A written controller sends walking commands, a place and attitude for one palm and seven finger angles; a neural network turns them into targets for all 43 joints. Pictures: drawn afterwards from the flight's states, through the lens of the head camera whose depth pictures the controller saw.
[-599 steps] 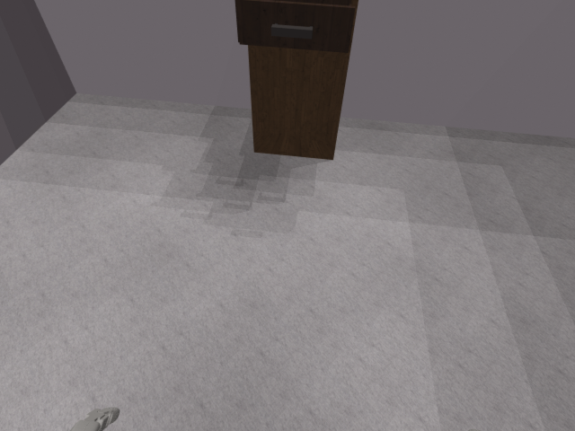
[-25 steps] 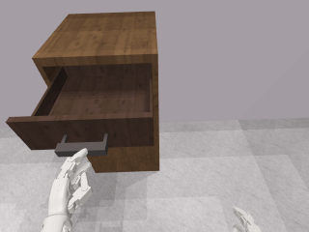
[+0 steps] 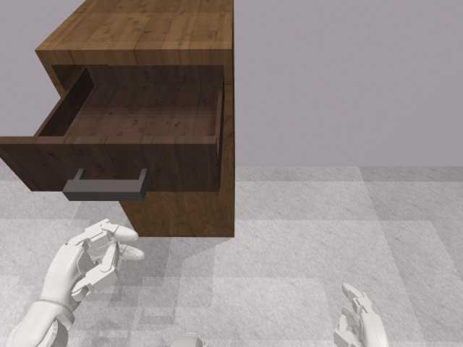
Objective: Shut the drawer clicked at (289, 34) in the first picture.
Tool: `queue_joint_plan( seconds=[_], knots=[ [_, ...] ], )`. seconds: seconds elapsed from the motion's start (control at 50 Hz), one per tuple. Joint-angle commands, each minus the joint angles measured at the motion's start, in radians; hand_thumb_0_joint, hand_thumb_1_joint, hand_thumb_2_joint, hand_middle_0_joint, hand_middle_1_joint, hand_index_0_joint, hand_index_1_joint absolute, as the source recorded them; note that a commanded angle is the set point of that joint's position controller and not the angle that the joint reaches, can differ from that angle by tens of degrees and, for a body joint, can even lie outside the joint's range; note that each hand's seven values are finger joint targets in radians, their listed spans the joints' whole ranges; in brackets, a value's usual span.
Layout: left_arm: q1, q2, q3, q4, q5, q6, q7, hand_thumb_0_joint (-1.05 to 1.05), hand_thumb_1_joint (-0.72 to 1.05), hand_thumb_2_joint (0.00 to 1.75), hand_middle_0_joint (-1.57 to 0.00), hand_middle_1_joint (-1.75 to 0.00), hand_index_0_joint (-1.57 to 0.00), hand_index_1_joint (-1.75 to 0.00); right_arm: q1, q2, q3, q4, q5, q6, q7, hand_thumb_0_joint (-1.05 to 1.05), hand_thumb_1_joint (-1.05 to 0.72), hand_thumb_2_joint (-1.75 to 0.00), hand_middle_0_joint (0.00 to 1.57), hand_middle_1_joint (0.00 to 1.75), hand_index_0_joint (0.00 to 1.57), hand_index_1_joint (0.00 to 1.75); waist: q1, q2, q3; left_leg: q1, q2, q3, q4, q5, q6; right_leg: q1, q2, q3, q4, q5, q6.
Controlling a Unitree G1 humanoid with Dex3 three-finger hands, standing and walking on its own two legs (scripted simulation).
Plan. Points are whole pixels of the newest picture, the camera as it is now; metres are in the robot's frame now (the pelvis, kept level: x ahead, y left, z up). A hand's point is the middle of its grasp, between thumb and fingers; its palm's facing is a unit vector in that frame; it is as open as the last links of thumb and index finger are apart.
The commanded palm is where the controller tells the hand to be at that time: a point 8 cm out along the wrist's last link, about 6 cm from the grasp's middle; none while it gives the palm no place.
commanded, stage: raise the hand and make a fist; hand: left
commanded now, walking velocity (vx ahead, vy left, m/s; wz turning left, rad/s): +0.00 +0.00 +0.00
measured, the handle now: (109, 181) +0.39 +0.25 +0.07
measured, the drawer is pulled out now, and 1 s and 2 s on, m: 0.27 0.27 0.27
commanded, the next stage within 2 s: bring the fist close to the handle in 1.16 s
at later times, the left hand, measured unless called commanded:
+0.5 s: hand (61, 262) +0.20 +0.23 +0.14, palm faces +0.01 -1.00 -0.01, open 3.1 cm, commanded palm +0.17 +0.28 +0.14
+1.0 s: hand (74, 268) +0.19 +0.20 +0.15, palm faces +0.00 -1.00 -0.05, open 3.3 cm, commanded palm +0.16 +0.26 +0.17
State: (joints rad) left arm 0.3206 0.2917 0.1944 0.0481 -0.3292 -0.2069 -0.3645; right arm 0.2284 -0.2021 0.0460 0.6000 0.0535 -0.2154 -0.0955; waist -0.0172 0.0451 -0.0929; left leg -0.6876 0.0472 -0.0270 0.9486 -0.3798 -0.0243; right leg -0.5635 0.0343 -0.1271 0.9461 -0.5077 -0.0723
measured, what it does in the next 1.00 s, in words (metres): shifts its weight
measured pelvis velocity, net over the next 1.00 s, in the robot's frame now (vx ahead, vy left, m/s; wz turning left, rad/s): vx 0.00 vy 0.05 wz -0.01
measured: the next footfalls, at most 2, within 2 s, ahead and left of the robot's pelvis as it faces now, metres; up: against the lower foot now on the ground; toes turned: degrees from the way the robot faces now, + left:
none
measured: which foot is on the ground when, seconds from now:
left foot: down 0.00-1.00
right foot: down 0.00-1.00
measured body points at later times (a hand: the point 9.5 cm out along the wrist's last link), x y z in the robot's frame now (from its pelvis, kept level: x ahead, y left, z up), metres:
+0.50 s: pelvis +0.02 +0.06 +0.02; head +0.02 +0.07 +0.47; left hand +0.20 +0.28 +0.14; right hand +0.23 -0.15 -0.02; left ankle +0.06 +0.14 -0.68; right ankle -0.01 -0.06 -0.68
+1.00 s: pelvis +0.00 +0.05 +0.03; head -0.02 +0.04 +0.48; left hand +0.19 +0.25 +0.16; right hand +0.18 -0.17 -0.03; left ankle +0.06 +0.14 -0.68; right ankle -0.01 -0.06 -0.68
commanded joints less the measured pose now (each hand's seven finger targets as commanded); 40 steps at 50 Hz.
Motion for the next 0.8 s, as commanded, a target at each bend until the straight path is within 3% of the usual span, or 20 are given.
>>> queue_joint_plan(
  seconds=[0.0, 0.04, 0.08, 0.1, 0.16, 0.2, 0.26, 0.3, 0.32, 0.38, 0.4, 0.44, 0.48, 0.5, 0.54, 0.56, 0.6, 0.64, 0.74, 0.78],
  knots=[
    [0.201, 0.141, 0.295, -0.3, -0.07, -0.055, 0.142, 0.0, 0.9, 0.9, -0.96, -1.12, -0.96, -1.12, -0.128, -0.096, -0.085, -0.179, -0.009, -0.048, 0.004, 0.0, -0.9, -0.9, 0.2, 0.3, 0.2, 0.3, 0.11, -0.15, -0.201, 0.113, -0.04, -0.02, -0.128, 0.206, 0.04, 0.253, -0.115, 0.246, -0.271, 0.49, 0.152],
    [0.273, 0.103, 0.254, -0.356, -0.041, -0.115, 0.15, 0.0, 0.9, 0.9, -1.0, -1.17, -1.0, -1.17, -0.093, -0.1, -0.101, -0.172, -0.01, -0.051, 0.024, 0.0, -0.9, -0.9, 0.2, 0.3, 0.2, 0.3, 0.098, -0.119, -0.194, 0.146, -0.047, 0.004, -0.141, 0.27, 0.042, 0.253, -0.103, 0.211, -0.229, 0.714, 0.16],
    [0.316, 0.067, 0.185, -0.365, -0.009, -0.156, 0.123, 0.0, 0.9, 0.9, -1.04, -1.21, -1.04, -1.21, -0.083, -0.111, -0.108, -0.167, -0.011, -0.06, 0.038, 0.0, -0.9, -0.9, 0.2, 0.3, 0.2, 0.3, 0.075, -0.085, -0.156, 0.175, -0.053, 0.018, -0.155, 0.296, 0.049, 0.203, -0.086, 0.173, -0.22, 0.746, 0.154],
    [0.315, 0.06, 0.156, -0.357, 0.001, -0.164, 0.101, 0.0, 0.9, 0.9, -1.06, -1.23, -1.06, -1.23, -0.082, -0.119, -0.111, -0.164, -0.011, -0.066, 0.041, 0.0, -0.9, -0.9, 0.2, 0.3, 0.2, 0.3, 0.06, -0.115, -0.131, 0.178, -0.051, 0.012, -0.152, 0.304, 0.053, 0.188, -0.081, 0.17, -0.224, 0.737, 0.155],
    [0.3, -0.004, 0.049, -0.391, -0.018, -0.173, 0.03, 0.0, 0.9, 0.9, -1.12, -1.3, -1.12, -1.3, -0.062, -0.142, -0.112, -0.174, 0.001, -0.103, 0.037, 0.0, -0.9, -0.9, 0.2, 0.3, 0.2, 0.3, 0.02, -0.09, -0.107, 0.227, -0.049, 0.006, -0.169, 0.266, 0.061, 0.092, -0.053, 0.129, -0.253, 0.556, 0.128],
    [0.254, 0.004, 0.032, -0.442, -0.035, -0.175, 0.016, 0.0, 0.9, 0.9, -1.16, -1.34, -1.16, -1.34, -0.06, -0.157, -0.107, -0.171, 0.001, -0.128, 0.026, 0.0, -0.9, -0.9, 0.2, 0.3, 0.2, 0.3, 0.006, -0.066, -0.09, 0.25, -0.046, -0.007, -0.175, 0.242, 0.065, 0.061, -0.037, 0.117, -0.268, 0.442, 0.104],
    [0.215, 0.044, 0.051, -0.571, -0.016, -0.201, 0.061, 0.0, 0.9, 0.9, -1.22, -1.4, -1.22, -1.4, -0.044, -0.157, -0.105, -0.173, -0.006, -0.156, 0.022, 0.0, -0.9, -0.9, 0.2, 0.3, 0.2, 0.3, 0.025, -0.009, -0.172, 0.319, -0.044, -0.02, -0.207, 0.253, 0.067, 0.062, -0.02, 0.069, -0.244, 0.342, 0.067],
    [0.176, 0.071, 0.056, -0.62, 0.023, -0.209, 0.12, 0.0, 0.9, 0.9, -1.26, -1.45, -1.26, -1.45, -0.045, -0.154, -0.097, -0.162, -0.014, -0.154, 0.025, 0.0, -0.9, -0.9, 0.2, 0.3, 0.2, 0.3, 0.028, 0.03, -0.164, 0.346, -0.034, -0.035, -0.223, 0.248, 0.062, 0.046, -0.011, 0.05, -0.227, 0.298, 0.055],
    [0.189, 0.03, 0.017, -0.65, 0.034, -0.208, 0.14, 0.0, 0.9, 0.9, -1.28, -1.47, -1.28, -1.47, -0.042, -0.145, -0.091, -0.173, -0.014, -0.153, 0.029, 0.0, -0.9, -0.9, 0.2, 0.3, 0.2, 0.3, 0.029, 0.065, -0.167, 0.361, -0.033, -0.038, -0.237, 0.239, 0.058, 0.037, -0.013, 0.043, -0.223, 0.276, 0.052],
    [0.204, -0.01, -0.032, -0.649, 0.06, -0.159, 0.185, 0.0, 0.9, 0.9, -1.34, -1.53, -1.34, -1.53, -0.063, -0.14, -0.077, -0.192, -0.012, -0.141, 0.044, 0.0, -0.9, -0.9, 0.2, 0.3, 0.2, 0.3, 0.031, 0.07, -0.13, 0.361, -0.016, -0.068, -0.271, 0.198, 0.046, 0.036, -0.013, 0.022, -0.226, 0.233, 0.05],
    [0.204, -0.001, -0.026, -0.639, 0.072, -0.128, 0.194, 0.0, 0.9, 0.9, -1.36, -1.56, -1.36, -1.56, -0.074, -0.146, -0.075, -0.194, -0.012, -0.132, 0.048, 0.0, -0.9, -0.9, 0.2, 0.3, 0.2, 0.3, 0.034, 0.04, -0.129, 0.359, -0.012, -0.076, -0.279, 0.189, 0.048, 0.05, -0.011, 0.023, -0.234, 0.231, 0.049],
    [0.237, -0.055, -0.101, -0.654, 0.084, -0.048, 0.193, 0.0, 0.9, 0.9, -1.4, -1.6, -1.4, -1.6, -0.086, -0.142, -0.066, -0.222, -0.009, -0.115, 0.055, 0.0, -0.9, -0.9, 0.2, 0.3, 0.2, 0.3, 0.04, 0.047, -0.104, 0.356, -0.007, -0.082, -0.304, 0.182, 0.043, 0.062, -0.015, 0.017, -0.24, 0.233, 0.052],
    [0.231, -0.06, -0.119, -0.654, 0.089, 0.04, 0.194, 0.0, 0.9, 0.9, -1.4, -1.6, -1.4, -1.6, -0.101, -0.14, -0.055, -0.235, -0.005, -0.097, 0.055, 0.0, -0.9, -0.9, 0.2, 0.3, 0.2, 0.3, 0.045, 0.043, -0.056, 0.337, -0.004, -0.089, -0.339, 0.115, 0.038, 0.074, -0.016, 0.014, -0.259, 0.211, 0.053],
    [0.227, -0.02, -0.08, -0.624, 0.101, 0.081, 0.204, 0.0, 0.9, 0.9, -1.4, -1.6, -1.4, -1.6, -0.114, -0.142, -0.053, -0.229, -0.005, -0.081, 0.052, 0.0, -0.9, -0.9, 0.2, 0.3, 0.2, 0.3, 0.049, 0.0, -0.032, 0.321, -0.003, -0.093, -0.354, 0.089, 0.041, 0.09, -0.013, 0.017, -0.274, 0.207, 0.052],
    [0.208, -0.033, -0.114, -0.723, 0.114, 0.129, 0.213, 0.0, 0.9, 0.9, -1.4, -1.6, -1.4, -1.6, -0.115, -0.135, -0.04, -0.26, -0.005, -0.062, 0.054, 0.0, -0.9, -0.9, 0.2, 0.3, 0.2, 0.3, 0.056, 0.034, -0.032, 0.337, -0.004, -0.089, -0.375, 0.092, 0.034, 0.108, -0.016, 0.012, -0.274, 0.207, 0.049],
    [0.204, -0.024, -0.102, -0.749, 0.114, 0.145, 0.225, 0.0, 0.9, 0.9, -1.4, -1.6, -1.4, -1.6, -0.116, -0.13, -0.036, -0.267, -0.006, -0.058, 0.054, 0.0, -0.9, -0.9, 0.2, 0.3, 0.2, 0.3, 0.06, 0.021, -0.04, 0.347, -0.002, -0.094, -0.38, 0.103, 0.032, 0.116, -0.015, 0.009, -0.274, 0.21, 0.049],
    [0.186, 0.015, -0.057, -0.79, 0.116, 0.155, 0.252, 0.0, 0.9, 0.9, -1.4, -1.6, -1.4, -1.6, -0.123, -0.13, -0.03, -0.264, -0.013, -0.049, 0.053, 0.0, -0.9, -0.9, 0.2, 0.3, 0.2, 0.3, 0.065, 0.019, -0.049, 0.361, -0.002, -0.094, -0.385, 0.105, 0.03, 0.129, -0.009, 0.009, -0.282, 0.207, 0.047],
    [0.175, -0.018, -0.08, -0.849, 0.111, 0.143, 0.268, 0.0, 0.9, 0.9, -1.4, -1.6, -1.4, -1.6, -0.113, -0.12, -0.021, -0.275, -0.012, -0.051, 0.058, 0.0, -0.9, -0.9, 0.2, 0.3, 0.2, 0.3, 0.06, 0.029, -0.053, 0.379, 0.002, -0.094, -0.391, 0.106, 0.022, 0.122, -0.008, 0.004, -0.282, 0.194, 0.047],
    [0.164, -0.025, -0.09, -0.853, 0.098, 0.12, 0.276, 0.0, 0.9, 0.9, -1.4, -1.6, -1.4, -1.6, -0.105, -0.131, -0.019, -0.251, -0.009, -0.078, 0.062, 0.0, -0.9, -0.9, 0.2, 0.3, 0.2, 0.3, 0.044, 0.049, -0.037, 0.379, 0.001, -0.094, -0.396, 0.023, 0.023, 0.111, -0.01, 0.012, -0.304, 0.152, 0.05],
    [0.153, -0.047, -0.113, -0.774, 0.095, 0.143, 0.258, 0.0, 0.9, 0.9, -1.4, -1.6, -1.4, -1.6, -0.111, -0.139, -0.02, -0.241, -0.004, -0.077, 0.055, 0.0, -0.9, -0.9, 0.2, 0.3, 0.2, 0.3, 0.03, -0.005, 0.014, 0.348, -0.004, -0.091, -0.403, -0.037, 0.032, 0.1, -0.011, 0.015, -0.323, 0.123, 0.056]
  ],
)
